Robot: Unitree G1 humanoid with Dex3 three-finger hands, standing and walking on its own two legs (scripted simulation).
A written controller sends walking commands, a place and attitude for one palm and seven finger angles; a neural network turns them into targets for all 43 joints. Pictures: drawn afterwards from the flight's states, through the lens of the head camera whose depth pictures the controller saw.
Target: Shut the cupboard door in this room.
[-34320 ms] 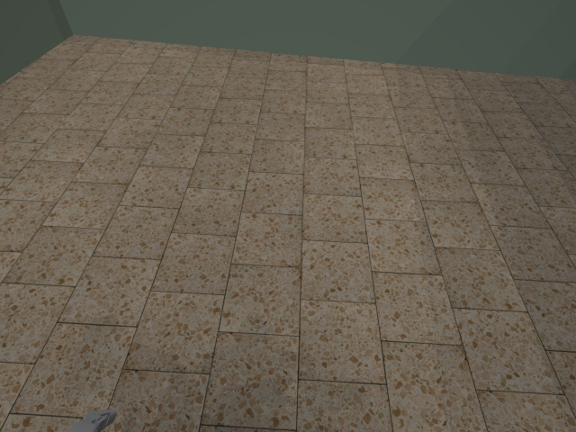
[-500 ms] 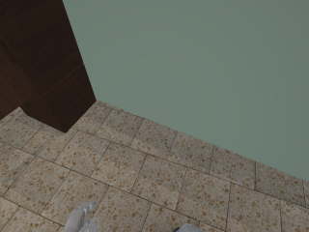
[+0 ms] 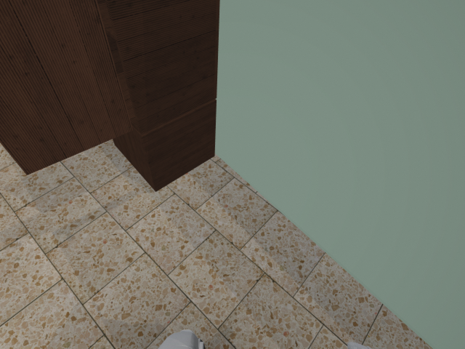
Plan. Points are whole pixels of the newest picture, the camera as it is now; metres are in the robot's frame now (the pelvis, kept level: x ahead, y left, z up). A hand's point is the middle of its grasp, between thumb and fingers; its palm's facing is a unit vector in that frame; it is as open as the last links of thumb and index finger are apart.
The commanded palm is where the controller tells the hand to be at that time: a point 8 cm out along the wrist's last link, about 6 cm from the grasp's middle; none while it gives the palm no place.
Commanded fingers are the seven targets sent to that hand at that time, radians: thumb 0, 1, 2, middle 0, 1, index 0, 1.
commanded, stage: walk to a spot facing it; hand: left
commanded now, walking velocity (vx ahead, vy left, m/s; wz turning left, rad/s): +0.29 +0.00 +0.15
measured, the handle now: out of the picture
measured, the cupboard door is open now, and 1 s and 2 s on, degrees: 87 87 87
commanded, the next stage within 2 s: turn to face it in 0.12 s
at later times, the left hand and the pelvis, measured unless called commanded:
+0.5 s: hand (152, 278) +0.26 +0.19 -0.14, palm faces +0.08 -0.98 -0.20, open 7.4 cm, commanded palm none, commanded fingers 0.00 0.90 0.90 -0.20 -0.30 -0.20 -0.30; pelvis +0.16 +0.01 +0.01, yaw +6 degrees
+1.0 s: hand (120, 342) +0.14 +0.22 -0.16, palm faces +0.43 -0.86 -0.25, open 7.4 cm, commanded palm none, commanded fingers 0.00 0.90 0.90 -0.20 -0.30 -0.20 -0.30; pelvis +0.18 +0.01 +0.01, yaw +24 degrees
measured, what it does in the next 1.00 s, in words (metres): walks ahead, turning left: right foot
